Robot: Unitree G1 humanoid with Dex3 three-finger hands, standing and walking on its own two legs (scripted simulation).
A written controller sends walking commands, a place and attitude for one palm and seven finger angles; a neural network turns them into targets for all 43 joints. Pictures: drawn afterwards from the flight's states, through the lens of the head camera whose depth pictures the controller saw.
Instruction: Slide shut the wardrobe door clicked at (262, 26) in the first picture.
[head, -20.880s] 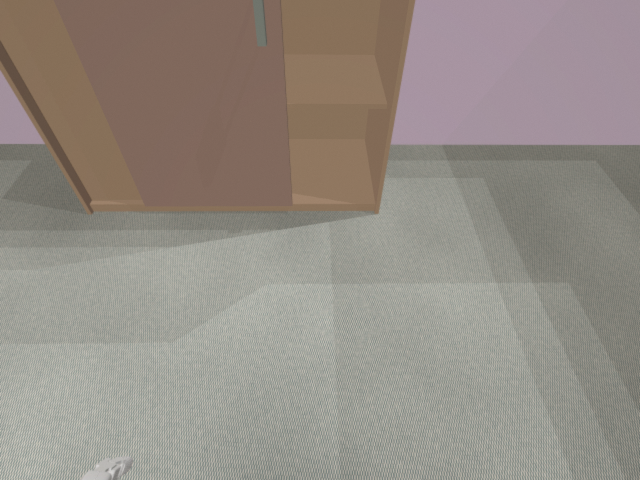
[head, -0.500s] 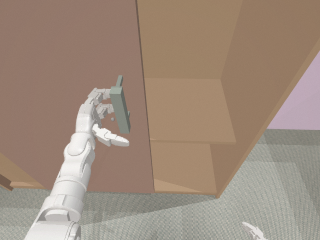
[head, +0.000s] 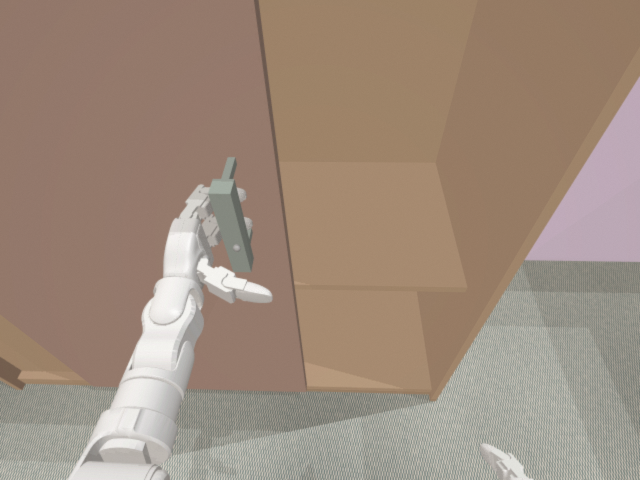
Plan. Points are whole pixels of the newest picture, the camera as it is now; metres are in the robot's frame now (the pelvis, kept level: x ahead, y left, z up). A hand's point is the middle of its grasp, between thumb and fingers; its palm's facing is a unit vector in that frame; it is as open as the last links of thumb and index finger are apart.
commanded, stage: slide the fingers in behind the handle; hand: left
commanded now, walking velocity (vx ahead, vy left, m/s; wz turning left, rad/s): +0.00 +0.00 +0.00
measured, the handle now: (237, 216) +0.44 +0.13 +0.09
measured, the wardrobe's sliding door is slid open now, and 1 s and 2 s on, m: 0.38 0.38 0.38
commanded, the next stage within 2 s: grip the handle and tug to test in 0.60 s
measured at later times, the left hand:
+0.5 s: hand (239, 248) +0.38 +0.11 +0.09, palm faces +0.00 -1.00 -0.02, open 14.0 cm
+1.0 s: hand (236, 248) +0.38 +0.12 +0.10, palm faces -0.01 -1.00 +0.00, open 11.9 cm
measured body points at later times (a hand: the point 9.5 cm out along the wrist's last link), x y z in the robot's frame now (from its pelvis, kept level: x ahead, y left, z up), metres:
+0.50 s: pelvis -0.01 -0.01 +0.00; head +0.02 -0.02 +0.45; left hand +0.37 +0.17 +0.10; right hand +0.11 -0.25 -0.11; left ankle -0.01 +0.10 -0.73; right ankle -0.01 -0.10 -0.73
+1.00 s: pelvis +0.00 +0.00 +0.00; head +0.02 -0.01 +0.45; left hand +0.37 +0.17 +0.10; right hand +0.12 -0.24 -0.11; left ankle -0.01 +0.10 -0.73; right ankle -0.01 -0.10 -0.73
